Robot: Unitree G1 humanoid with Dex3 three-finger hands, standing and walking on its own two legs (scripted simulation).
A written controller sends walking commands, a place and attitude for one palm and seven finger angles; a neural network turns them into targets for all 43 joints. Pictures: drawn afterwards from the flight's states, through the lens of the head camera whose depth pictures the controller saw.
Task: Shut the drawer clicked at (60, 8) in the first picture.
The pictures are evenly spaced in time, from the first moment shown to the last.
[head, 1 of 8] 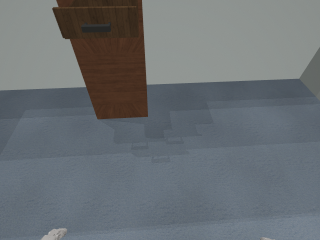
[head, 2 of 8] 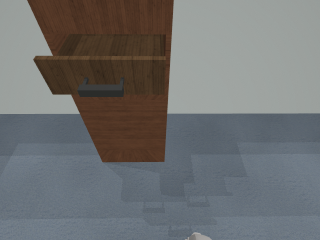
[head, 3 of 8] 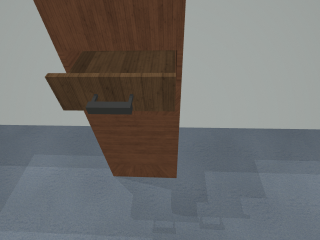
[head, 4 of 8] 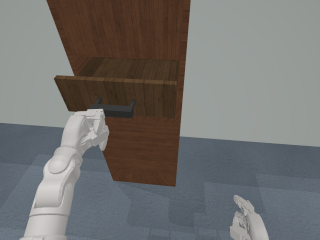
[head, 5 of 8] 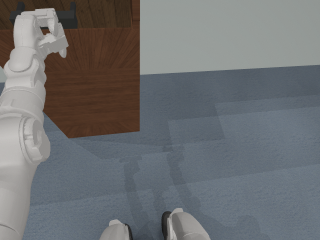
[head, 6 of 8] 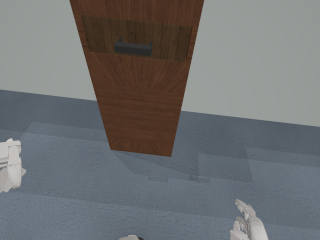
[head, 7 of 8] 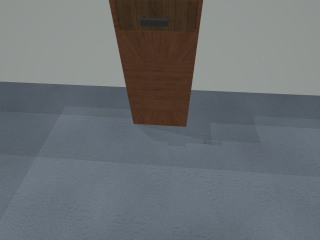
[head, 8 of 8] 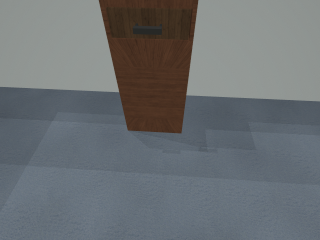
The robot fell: no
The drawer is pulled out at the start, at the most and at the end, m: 0.15 0.15 0.00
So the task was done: yes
